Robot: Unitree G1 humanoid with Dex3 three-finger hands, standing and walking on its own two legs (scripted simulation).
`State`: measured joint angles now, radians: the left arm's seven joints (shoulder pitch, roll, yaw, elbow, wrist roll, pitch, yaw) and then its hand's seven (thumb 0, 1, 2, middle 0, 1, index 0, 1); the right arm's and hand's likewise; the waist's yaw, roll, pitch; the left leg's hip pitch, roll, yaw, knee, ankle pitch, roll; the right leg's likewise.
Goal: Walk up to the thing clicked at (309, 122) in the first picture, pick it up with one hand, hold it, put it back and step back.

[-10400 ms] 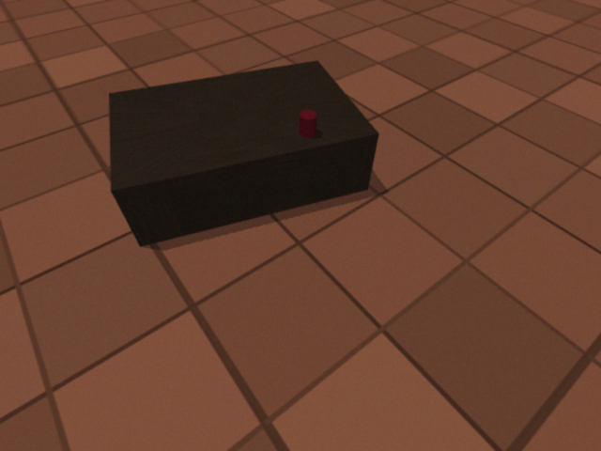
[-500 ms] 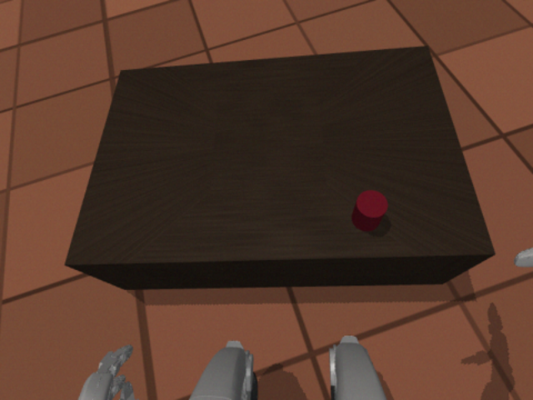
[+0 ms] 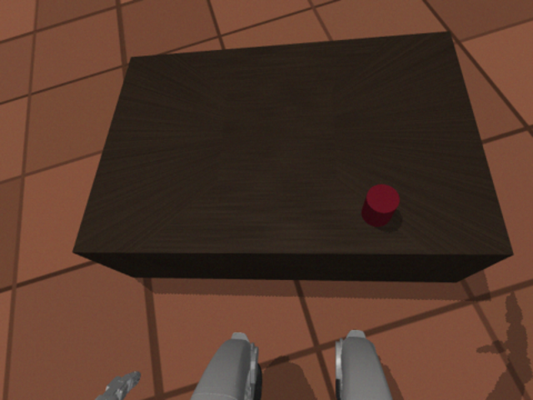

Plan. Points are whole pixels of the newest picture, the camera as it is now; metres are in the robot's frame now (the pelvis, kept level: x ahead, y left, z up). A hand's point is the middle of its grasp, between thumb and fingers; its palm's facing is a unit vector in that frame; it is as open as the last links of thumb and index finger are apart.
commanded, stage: approach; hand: right
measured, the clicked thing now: (379, 206) +0.51 -0.19 -0.30
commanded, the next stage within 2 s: close in in 0.68 s
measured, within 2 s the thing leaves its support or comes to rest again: neither
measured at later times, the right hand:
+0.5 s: hand (483, 201) +0.45 -0.34 -0.14, palm faces +0.15 +0.99 +0.02, open 17.4 cm
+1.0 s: hand (420, 216) +0.48 -0.28 -0.29, palm faces +0.16 +0.99 +0.00, open 16.8 cm
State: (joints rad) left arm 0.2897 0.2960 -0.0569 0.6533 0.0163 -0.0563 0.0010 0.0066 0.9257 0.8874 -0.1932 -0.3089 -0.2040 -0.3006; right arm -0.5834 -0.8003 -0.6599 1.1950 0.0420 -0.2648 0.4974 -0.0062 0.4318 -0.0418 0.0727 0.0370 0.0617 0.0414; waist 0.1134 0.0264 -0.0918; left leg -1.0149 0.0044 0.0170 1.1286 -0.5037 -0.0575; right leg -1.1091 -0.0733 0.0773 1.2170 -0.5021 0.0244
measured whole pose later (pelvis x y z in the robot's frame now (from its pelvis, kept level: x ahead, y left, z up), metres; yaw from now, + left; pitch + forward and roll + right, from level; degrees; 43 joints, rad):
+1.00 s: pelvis -0.07 +0.01 -0.31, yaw +7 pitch +32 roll +9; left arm 0.19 0.31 -0.13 0.63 0.10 0.04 -0.06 0.00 0.92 0.89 -0.19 -0.30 -0.20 -0.30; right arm -0.96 -0.80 -0.69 1.09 0.04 -0.41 0.36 -0.01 0.37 -0.01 0.09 0.02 0.07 0.02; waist 0.21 0.03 -0.06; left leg -2.13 -0.05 0.03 2.23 -0.68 -0.07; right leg -2.24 -0.03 0.22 2.30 -0.65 0.06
